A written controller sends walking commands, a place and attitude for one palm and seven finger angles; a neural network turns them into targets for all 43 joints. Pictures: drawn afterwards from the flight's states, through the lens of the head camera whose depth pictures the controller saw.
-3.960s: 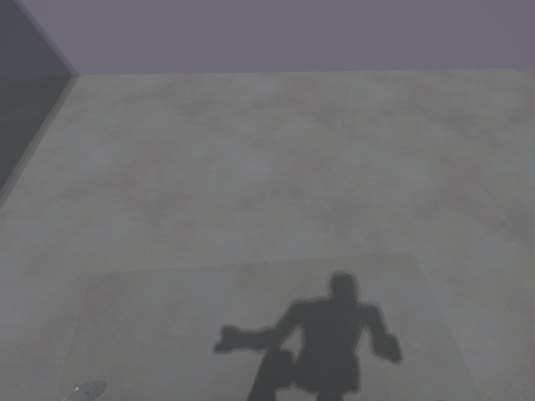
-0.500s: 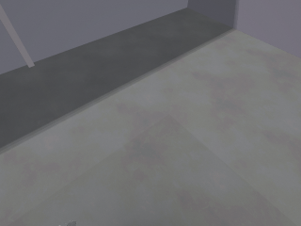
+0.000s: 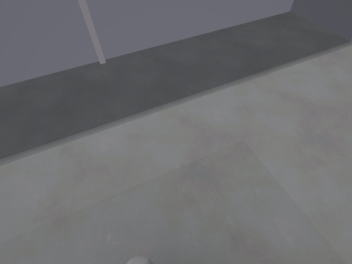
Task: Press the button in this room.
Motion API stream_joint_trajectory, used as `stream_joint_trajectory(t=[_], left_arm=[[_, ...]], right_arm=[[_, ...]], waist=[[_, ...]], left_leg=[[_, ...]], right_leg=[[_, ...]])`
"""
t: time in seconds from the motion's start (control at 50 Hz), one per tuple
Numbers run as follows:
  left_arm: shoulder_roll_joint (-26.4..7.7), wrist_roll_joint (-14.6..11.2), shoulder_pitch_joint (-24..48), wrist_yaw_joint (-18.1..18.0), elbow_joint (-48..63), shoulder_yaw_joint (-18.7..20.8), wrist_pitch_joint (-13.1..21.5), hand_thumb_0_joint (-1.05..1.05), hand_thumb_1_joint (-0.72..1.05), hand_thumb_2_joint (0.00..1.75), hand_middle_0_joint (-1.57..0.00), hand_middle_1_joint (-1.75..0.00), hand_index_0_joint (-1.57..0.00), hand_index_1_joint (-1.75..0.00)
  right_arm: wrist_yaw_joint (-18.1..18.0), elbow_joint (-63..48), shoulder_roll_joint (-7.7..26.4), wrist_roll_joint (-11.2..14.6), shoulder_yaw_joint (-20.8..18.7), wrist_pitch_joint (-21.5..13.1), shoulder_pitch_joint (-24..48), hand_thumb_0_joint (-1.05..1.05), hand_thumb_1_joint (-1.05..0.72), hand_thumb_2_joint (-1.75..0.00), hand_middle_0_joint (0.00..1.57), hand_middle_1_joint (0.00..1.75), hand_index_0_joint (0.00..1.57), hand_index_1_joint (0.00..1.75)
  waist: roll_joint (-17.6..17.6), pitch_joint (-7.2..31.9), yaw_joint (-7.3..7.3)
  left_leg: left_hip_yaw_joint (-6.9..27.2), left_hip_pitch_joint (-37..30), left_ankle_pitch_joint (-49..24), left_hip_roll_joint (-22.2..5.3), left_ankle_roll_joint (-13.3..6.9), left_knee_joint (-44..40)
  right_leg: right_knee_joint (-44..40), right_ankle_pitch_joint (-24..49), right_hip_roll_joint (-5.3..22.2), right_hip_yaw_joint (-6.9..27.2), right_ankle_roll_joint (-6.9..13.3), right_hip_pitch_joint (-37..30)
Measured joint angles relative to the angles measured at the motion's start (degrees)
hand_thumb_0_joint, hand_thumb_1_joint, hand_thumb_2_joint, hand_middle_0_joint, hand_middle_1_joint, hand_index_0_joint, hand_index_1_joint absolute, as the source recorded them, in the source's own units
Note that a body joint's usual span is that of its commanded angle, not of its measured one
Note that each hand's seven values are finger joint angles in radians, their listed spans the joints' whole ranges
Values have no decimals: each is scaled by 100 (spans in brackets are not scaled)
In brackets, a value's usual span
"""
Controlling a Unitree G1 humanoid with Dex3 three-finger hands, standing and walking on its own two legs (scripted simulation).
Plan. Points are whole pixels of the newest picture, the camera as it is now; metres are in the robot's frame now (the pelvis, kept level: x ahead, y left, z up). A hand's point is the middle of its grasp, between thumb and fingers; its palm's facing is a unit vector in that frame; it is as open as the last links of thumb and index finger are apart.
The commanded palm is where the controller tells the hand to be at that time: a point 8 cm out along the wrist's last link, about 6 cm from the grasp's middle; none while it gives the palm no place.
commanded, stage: turn or walk to find it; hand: left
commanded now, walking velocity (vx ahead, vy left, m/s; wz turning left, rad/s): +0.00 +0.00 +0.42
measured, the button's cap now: out of the picture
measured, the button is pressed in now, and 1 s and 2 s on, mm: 0 0 0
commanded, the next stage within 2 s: none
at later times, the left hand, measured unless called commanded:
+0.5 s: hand out of the picture +0.01 +0.26 -0.16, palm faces +0.23 -0.94 -0.25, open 7.4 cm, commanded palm none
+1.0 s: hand out of the picture -0.07 +0.18 -0.15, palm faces +0.44 -0.86 -0.27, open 7.3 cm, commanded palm none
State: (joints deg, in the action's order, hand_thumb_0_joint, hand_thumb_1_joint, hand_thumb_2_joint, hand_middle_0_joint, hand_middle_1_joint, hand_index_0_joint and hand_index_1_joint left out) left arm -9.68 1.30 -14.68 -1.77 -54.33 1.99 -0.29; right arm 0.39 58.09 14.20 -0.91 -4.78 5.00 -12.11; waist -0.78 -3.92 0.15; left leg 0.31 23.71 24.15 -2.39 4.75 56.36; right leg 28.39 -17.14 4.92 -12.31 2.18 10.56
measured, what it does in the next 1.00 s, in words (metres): steps on the spot, turning left: left foot, then right foot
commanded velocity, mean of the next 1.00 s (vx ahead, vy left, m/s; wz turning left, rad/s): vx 0.00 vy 0.00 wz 0.42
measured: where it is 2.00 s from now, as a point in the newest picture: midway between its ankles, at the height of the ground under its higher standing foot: outside the picture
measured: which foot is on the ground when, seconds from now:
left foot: up 0.00-0.12, down 0.14-0.66, up 0.68-1.00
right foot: down 0.00-0.14, up 0.16-0.64, down 0.66-1.00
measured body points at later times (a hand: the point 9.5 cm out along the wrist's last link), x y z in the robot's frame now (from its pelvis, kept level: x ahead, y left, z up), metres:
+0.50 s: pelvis -0.03 +0.04 +0.00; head -0.01 +0.05 +0.45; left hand +0.00 +0.31 -0.14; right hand +0.09 -0.18 -0.14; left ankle -0.02 +0.13 -0.74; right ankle -0.01 -0.11 -0.69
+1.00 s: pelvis -0.05 -0.02 +0.00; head -0.03 -0.04 +0.45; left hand -0.09 +0.22 -0.13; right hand +0.07 -0.26 -0.16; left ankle -0.15 +0.12 -0.66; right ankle -0.01 -0.09 -0.74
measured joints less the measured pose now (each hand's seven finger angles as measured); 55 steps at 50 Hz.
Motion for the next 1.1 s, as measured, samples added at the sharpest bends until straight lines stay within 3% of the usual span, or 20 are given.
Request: stream_joint_trajectory(t=[0.08, 0.14, 0.18, 0.22, 0.28, 0.34, 0.52, 0.6, 0.64, 0.66, 0.7, 0.74, 0.8, 0.88, 0.98, 1.1], left_arm=[[-151, 28, -130, 10, -112, 50, -46, 1, 90, 89, -20, -30, -21, -30], [-301, -7, -236, 22, -194, 105, -108, 1, 90, 89, -20, -30, -21, -30], [-440, -39, -217, 16, -258, 149, -221, 1, 90, 89, -20, -30, -20, -30], [-505, -34, -193, 0, -304, 174, -338, 1, 90, 89, -20, -30, -20, -30], [-513, -31, -89, 41, -321, 192, -383, 1, 90, 89, -20, -30, -20, -30], [-494, -34, 35, 72, -233, 186, -342, 1, 90, 90, -20, -30, -20, -30], [-367, -54, 448, 56, 41, 170, -319, 1, 90, 90, -20, -30, -20, -30], [-249, -89, 613, 47, 166, 117, -265, 1, 90, 90, -20, -30, -20, -30], [-190, -110, 647, 44, 229, 83, -204, 1, 90, 90, -20, -30, -20, -30], [-155, -110, 651, 39, 251, 67, -156, 1, 90, 90, -20, -30, -20, -30], [-36, -68, 640, 27, 260, 7, -87, 1, 90, 89, -20, -30, -20, -30], [24, -61, 545, 22, 284, -29, -67, 1, 90, 89, -20, -30, -20, -30], [76, -69, 415, 6, 245, -39, -79, 1, 90, 89, -20, -30, -21, -30], [119, -73, 307, 8, 163, -62, -42, 1, 90, 89, -20, -30, -21, -30], [92, -39, 161, -9, 85, -26, -4, 1, 91, 89, -20, -30, -21, -30], [-98, 26, -16, 18, -74, 31, -43, 1, 91, 89, -20, -30, -21, -30]], right_arm=[[-1, -120, -61, 50, 79, -76, 301, 1, -91, -90, 19, 30, 19, 30], [15, -271, -96, 53, 139, -208, 442, 1, -91, -90, 19, 30, 19, 30], [17, -335, -193, 36, 170, -298, 541, 1, -91, -90, 19, 30, 20, 30], [-5, -387, -259, 20, 222, -346, 566, 1, -91, -90, 19, 30, 20, 30], [-68, -432, -305, 12, 272, -358, 533, 1, -90, -90, 20, 30, 20, 30], [-83, -439, -333, 23, 304, -368, 464, 1, -90, -90, 20, 30, 20, 30], [-62, -362, -383, -11, 252, -321, 34, 1, -90, -90, 20, 30, 20, 30], [-61, -286, -309, -33, 184, -264, -163, 1, -90, -90, 20, 30, 20, 30], [-57, -248, -258, -24, 143, -234, -261, 1, -90, -90, 20, 30, 20, 30], [-51, -226, -222, -4, 117, -222, -308, 1, -90, -90, 20, 30, 20, 30], [-50, -162, -132, 21, 44, -165, -366, 1, -90, -90, 20, 30, 20, 30], [-31, -103, -92, -8, -4, -83, -436, 1, -90, -90, 20, 30, 20, 30], [19, -53, -29, -33, -59, -28, -457, 1, -91, -90, 20, 30, 20, 30], [37, -20, 28, -32, -86, -27, -463, 1, -91, -90, 19, 30, 20, 30], [29, 56, 38, -32, -60, 33, -346, 1, -91, -90, 19, 30, 20, 30], [14, -34, -28, 29, 39, -26, 60, 1, -91, -90, 19, 30, 19, 30]], waist=[[131, -73, -142], [215, -38, -175], [413, -66, -223], [453, -35, -253], [377, 31, -221], [310, 68, -182], [141, 127, 79], [3, 110, 212], [-59, 125, 244], [-108, 133, 244], [-295, 105, 268], [-271, 166, 258], [-227, 193, 244], [-210, 156, 256], [-121, 102, 125], [78, -20, -89]], left_leg=[[-286, -431, 97, 43, -99, -1085], [-471, -906, -630, 99, -271, -2248], [-507, -869, -595, 246, -564, -2171], [-489, -914, -557, 278, -713, -2205], [-380, -1047, -753, 316, -764, -2531], [-270, -1138, -983, 385, -804, -2849], [115, -977, -1317, 551, -765, -3098], [299, -779, -1372, 600, -658, -2990], [381, -646, -1366, 640, -575, -2863], [428, -560, -1331, 650, -523, -2733], [499, -319, -626, 617, -437, -2075], [401, 44, -54, 667, -364, -918], [265, 392, -206, 519, -257, 428], [256, 486, -542, 242, -90, 1068], [171, 227, -349, 30, 10, 720], [-189, -376, 175, 10, -54, -735]], right_leg=[[268, -111, 149, -161, -115, 110], [721, -328, 287, -305, -264, 282], [1524, -923, 342, 56, -411, 610], [2414, -1303, 211, 432, -482, 955], [3214, -986, 116, 728, -558, 1319], [3405, -622, 114, 919, -629, 1494], [2397, -710, -37, 1116, -682, 1221], [1530, -736, -217, 1108, -603, 868], [817, -386, -295, 1069, -563, 571], [409, -111, -331, 1024, -430, 402], [338, 6, -393, 851, -111, 328], [278, -6, -294, 734, 3, 253], [20, 114, -208, 603, 29, 90], [-148, 216, -148, 342, 55, -17], [-107, 216, -35, 70, 57, 26], [141, 183, 185, -163, -46, 214]])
